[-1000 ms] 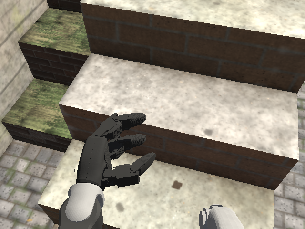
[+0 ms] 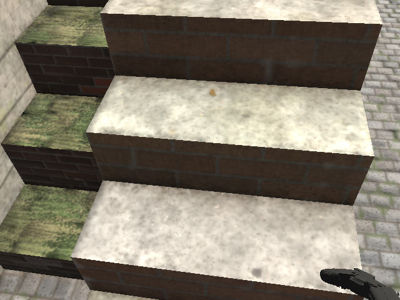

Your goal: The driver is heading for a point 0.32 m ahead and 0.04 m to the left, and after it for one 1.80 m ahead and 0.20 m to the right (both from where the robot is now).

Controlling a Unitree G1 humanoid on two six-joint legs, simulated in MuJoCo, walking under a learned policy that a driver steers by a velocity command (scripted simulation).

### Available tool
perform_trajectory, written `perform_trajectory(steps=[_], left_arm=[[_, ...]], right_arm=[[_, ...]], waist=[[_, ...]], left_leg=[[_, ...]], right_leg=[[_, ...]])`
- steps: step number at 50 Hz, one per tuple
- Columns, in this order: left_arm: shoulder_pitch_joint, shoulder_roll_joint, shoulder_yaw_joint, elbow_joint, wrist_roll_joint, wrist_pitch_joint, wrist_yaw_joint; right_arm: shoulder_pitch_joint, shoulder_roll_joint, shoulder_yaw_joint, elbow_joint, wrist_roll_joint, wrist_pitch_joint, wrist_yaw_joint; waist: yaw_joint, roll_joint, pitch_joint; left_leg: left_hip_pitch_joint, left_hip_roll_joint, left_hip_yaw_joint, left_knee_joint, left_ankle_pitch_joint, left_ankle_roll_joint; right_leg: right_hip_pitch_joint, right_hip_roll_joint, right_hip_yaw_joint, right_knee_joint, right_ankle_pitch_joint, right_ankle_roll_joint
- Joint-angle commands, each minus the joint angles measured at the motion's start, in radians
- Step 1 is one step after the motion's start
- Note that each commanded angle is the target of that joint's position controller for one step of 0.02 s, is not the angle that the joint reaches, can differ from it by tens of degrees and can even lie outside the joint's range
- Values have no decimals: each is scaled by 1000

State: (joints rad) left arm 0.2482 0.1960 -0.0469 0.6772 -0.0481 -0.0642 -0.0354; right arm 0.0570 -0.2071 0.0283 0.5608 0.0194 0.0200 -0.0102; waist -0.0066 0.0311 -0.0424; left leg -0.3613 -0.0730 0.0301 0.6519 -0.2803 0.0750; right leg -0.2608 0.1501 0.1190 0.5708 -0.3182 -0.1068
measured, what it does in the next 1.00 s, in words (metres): climbs: left foot, then right foot 0.23 m higher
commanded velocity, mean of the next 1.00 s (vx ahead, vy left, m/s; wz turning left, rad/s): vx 0.48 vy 0.00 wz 0.26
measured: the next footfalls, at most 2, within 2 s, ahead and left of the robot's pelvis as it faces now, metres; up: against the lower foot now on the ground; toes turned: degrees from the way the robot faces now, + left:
left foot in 0.02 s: +0.05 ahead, +0.07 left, +0.00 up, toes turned -5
right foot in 0.30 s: +0.08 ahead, -0.20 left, +0.23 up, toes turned -10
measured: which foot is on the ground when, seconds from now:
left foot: up 0.00-0.00, down 0.02-0.42, up 0.44-0.66, down 0.68-0.80, up 0.82-1.00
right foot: down 0.00-0.02, up 0.04-0.28, down 0.30-0.36, up 0.38-0.42, down 0.44-0.62, up 0.64-0.88, down 0.90-1.00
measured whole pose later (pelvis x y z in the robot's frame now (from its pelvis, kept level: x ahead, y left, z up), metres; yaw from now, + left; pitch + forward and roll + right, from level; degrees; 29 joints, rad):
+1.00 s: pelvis +0.36 -0.20 +0.18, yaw +1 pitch +4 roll +9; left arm -0.12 0.25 -0.12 0.67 0.12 -0.11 -0.09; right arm 1.00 -0.26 -0.06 1.01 0.06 -0.07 0.15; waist -0.42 -0.05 -0.11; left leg -1.02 -0.16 -0.13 2.09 -0.65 -0.02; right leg -0.11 -0.19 -0.31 0.73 -0.60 0.28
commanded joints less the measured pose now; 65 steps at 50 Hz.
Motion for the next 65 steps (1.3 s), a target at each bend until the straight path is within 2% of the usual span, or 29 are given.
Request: perform_trajectory(steps=[1, 3, 7, 19, 20, 21, 22, 24, 26, 28, 30, 32, 33, 35, 36, 37, 38, 40, 42, 43, 44, 45, 47, 52, 54, 55, 58, 60, 65], left_arm=[[-233, 71, 40, -125, -13, -59, 8], [-175, 108, 62, -120, -56, -65, -33], [-237, 100, 65, -132, 152, -38, -11], [-587, -16, -14, -333, 105, -106, -68], [-317, 45, 17, -272, 25, -140, -71], [246, -68, -49, 9, 115, -38, -73], [380, 19, 2, 282, 149, -33, -90], [156, 394, 139, 180, 113, 14, -118], [2, 255, 125, 166, 80, -53, -33], [-179, 75, 70, 170, 87, -124, 18], [-443, 273, 118, 49, 196, 4, -54], [-942, 243, 126, -168, 268, 13, -51], [-771, -63, 28, -221, 231, -9, -124], [-1047, 79, -21, -430, 213, 11, 9], [-956, 106, -14, -416, 220, 34, 15], [-68, 249, 46, -109, 53, -111, 37], [-1076, 453, 13, -529, 114, -21, 25], [-1450, -17, -203, -746, 258, 1, 9], [-538, -61, -259, -407, 27, -107, -47], [295, 98, -53, 16, -204, -121, -38], [126, 225, 11, 87, -298, -156, -56], [15, 228, -81, 50, 58, -113, -25], [93, 460, 60, 142, 270, -56, -86], [-869, 594, 190, -491, 21, 131, 9], [-836, 243, 79, -336, 115, 152, -39], [-1076, 188, 22, -464, 34, 103, -38], [-566, 73, -50, -520, 140, -14, -52], [308, 11, 31, 38, -20, -28, -32], [-59, 199, 78, 123, -1, 14, 65]], right_arm=[[112, -160, -43, 58, -5, -52, -15], [164, -215, -59, 82, 5, -69, -25], [296, -196, -104, 163, -89, -138, -27], [458, -141, -161, 281, -106, -122, -70], [285, -175, -177, 195, -100, -106, -66], [168, -132, -41, 189, -139, -52, 37], [357, -136, -81, 220, -134, -23, 95], [678, -112, -105, 201, 7, -105, 209], [313, -143, -125, 166, 93, -117, 24], [176, -168, -124, 121, -74, -114, -62], [12, -102, -54, -170, -40, -61, 182], [1093, 114, 29, 285, -12, -79, 221], [1063, 8, 41, 239, -21, -32, 170], [1640, 10, 33, 555, -39, 12, 126], [1619, -56, 4, 580, -27, -1, 192], [649, -299, -153, 379, 43, -43, -7], [1294, 30, 29, 521, 9, -24, 80], [1256, 172, 96, 725, -4, -87, 83], [532, -90, 26, 399, -169, -143, 53], [622, -145, -119, 439, 225, -149, 13], [687, -123, -68, 413, 198, -134, 51], [587, -9, -5, 426, -43, -94, 103], [1098, -61, -109, 418, 81, -96, 171], [1131, -40, -146, 191, -28, -143, 132], [1518, 102, -49, 456, -31, -157, 201], [1302, 99, -24, 436, -134, -117, 234], [764, -213, -90, 283, 10, 2, 95], [176, -163, -120, 135, -105, -32, -134], [767, 162, -99, 310, -68, 55, -88]], waist=[[-108, -94, -40], [-36, 340, -92], [-36, 17, 19], [-152, 31, -50], [-17, 2, -247], [254, 92, -372], [75, -362, 50], [0, -234, -308], [-47, -155, -197], [-73, -88, 162], [-340, -182, 28], [-697, -38, -46], [-558, 278, -344], [-793, 355, -157], [-639, 99, -168], [-125, 402, -315], [-634, 130, -143], [-346, -261, -265], [71, -509, -548], [266, -65, -457], [164, -280, -633], [84, -288, -88], [-283, -320, -287], [-466, -171, 178], [-722, 441, -15], [-741, 153, -67], [-277, 34, -97], [206, -350, 2], [-296, -61, 110]], left_leg=[[375, 129, -156, -311, 199, -21], [656, 370, -496, -395, 160, 49], [371, 353, -542, -470, -379, 186], [534, 139, -263, -22, 1161, 112], [521, 78, -263, 187, 1306, 55], [169, -12, -288, 367, 1197, 26], [-363, -192, -130, 671, -97, -63], [-822, -82, -161, 1717, -449, -105], [-1225, 18, 6, 1748, -511, -37], [-890, 20, -27, 1214, -433, 32], [-48, -187, 229, 637, -238, -1], [427, -142, 32, 96, 602, -86], [796, 3, -509, 122, 1009, 170], [967, 198, -1070, 149, 1266, 393], [1051, 277, -1250, 250, 1285, 463], [755, 59, -862, -11, 1136, 177], [674, 194, -1116, 273, 426, 233], [241, -26, -883, 446, 329, 120], [-1471, -239, -465, 550, -775, -44], [-900, -135, -445, 386, -168, -45], [-1078, -34, -178, 644, -45, -62], [-1527, -47, -424, 812, -591, -159], [-1258, -114, -214, 1646, -466, -170], [-156, -235, 535, 994, -532, -55], [58, 155, -290, 676, 604, 83], [-295, 105, -300, 383, 325, 136], [-616, 41, -528, 345, -15, 256], [-627, -54, -250, 317, -341, 91], [-1217, -199, -50, 1958, -615, -19]], right_leg=[[-104, -147, 275, -80, 11, -112], [-554, -30, -42, 415, -86, -23], [-755, -118, 55, 1124, 33, 33], [-635, -205, -58, 300, -458, 41], [-211, -216, -100, -224, 217, 84], [393, -297, 20, -870, 911, 44], [810, -355, 4, -875, 1410, 65], [969, -917, 106, -18, 2442, -407], [997, -489, -235, -57, 1473, -15], [388, -320, -417, -416, 860, 131], [-227, -317, -360, -365, 1850, -129], [-489, -265, -357, 158, 939, -73], [-851, -51, -134, 590, 103, 1], [-1481, 148, 400, 1212, -482, 93], [-1614, 150, 500, 1267, -327, 172], [-698, -9, 132, 1285, -84, 186], [-1468, -26, 432, 1469, -1015, 318], [-1541, -128, 329, 713, -1358, 222], [609, -309, 309, 48, -136, 165], [1324, -483, 186, -108, 671, 186], [1635, -544, 158, 100, 893, 195], [1192, -650, 165, -291, 825, 456], [1143, -792, -176, 304, 2963, 339], [-428, -232, -872, -360, 2289, 832], [-548, -496, -408, 777, 469, 494], [-492, -291, -222, 1134, -272, 357], [-397, -171, 129, 1116, -773, 184], [21, -97, -340, 159, -86, 220], [765, -450, -332, -303, 1892, 470]])
Over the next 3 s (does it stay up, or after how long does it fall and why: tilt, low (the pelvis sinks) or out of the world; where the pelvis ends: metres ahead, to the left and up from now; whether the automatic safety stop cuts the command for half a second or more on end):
falls after 2.12 s (tilt)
